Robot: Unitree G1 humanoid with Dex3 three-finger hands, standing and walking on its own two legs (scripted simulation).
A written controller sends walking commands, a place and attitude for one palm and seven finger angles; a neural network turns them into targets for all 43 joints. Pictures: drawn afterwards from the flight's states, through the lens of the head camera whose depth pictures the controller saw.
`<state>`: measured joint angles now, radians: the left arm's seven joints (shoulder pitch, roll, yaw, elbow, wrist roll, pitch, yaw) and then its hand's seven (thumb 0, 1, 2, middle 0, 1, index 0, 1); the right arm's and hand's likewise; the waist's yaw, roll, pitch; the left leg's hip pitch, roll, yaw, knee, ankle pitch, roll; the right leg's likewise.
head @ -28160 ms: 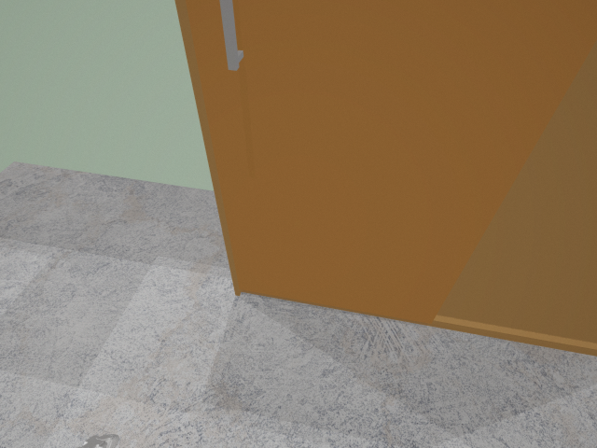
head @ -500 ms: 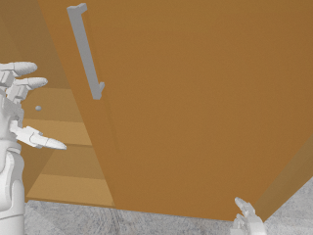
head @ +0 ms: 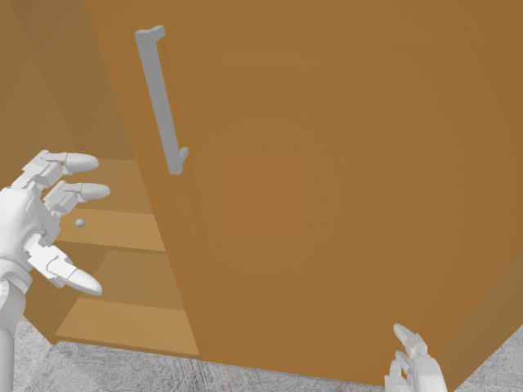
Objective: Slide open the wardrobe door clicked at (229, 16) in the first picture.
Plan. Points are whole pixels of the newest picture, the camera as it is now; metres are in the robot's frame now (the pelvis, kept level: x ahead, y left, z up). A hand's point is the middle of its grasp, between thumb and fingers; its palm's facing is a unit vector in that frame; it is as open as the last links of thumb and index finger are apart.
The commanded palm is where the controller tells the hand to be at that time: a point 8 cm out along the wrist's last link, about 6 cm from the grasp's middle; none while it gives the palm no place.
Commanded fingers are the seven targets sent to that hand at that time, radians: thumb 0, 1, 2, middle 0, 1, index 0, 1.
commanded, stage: draw the hand back to the body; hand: left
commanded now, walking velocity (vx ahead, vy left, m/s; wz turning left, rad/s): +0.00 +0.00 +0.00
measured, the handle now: (167, 106) +0.41 +0.21 +0.28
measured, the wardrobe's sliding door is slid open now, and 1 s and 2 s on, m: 0.60 0.60 0.60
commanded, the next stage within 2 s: step back with the hand held close in 1.38 s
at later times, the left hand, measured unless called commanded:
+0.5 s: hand (54, 247) +0.19 +0.28 +0.20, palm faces +0.49 -0.83 -0.26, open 13.6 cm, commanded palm +0.15 +0.30 +0.20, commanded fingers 0.00 0.03 0.48 -0.23 -0.81 -0.23 -0.81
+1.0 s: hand (74, 251) +0.21 +0.28 +0.17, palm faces +0.44 -0.83 -0.35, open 8.8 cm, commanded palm +0.17 +0.31 +0.18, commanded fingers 0.00 0.90 0.90 -0.20 -0.30 -0.20 -0.30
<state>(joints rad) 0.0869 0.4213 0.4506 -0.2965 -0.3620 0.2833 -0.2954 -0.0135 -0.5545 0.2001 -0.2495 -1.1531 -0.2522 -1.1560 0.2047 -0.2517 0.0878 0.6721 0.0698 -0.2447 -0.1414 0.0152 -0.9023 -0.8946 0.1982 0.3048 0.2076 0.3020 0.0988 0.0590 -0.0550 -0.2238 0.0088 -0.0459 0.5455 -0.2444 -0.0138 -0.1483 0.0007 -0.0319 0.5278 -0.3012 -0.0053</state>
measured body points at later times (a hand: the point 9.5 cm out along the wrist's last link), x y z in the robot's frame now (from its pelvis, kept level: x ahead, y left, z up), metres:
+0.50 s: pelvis -0.02 +0.00 +0.00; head -0.05 -0.01 +0.45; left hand +0.16 +0.32 +0.22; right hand +0.18 -0.22 -0.06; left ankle +0.04 +0.13 -0.73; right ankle -0.01 -0.12 -0.73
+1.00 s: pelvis +0.01 +0.02 +0.01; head -0.02 +0.01 +0.46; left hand +0.18 +0.32 +0.19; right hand +0.20 -0.21 -0.06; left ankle +0.04 +0.13 -0.73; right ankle -0.01 -0.12 -0.73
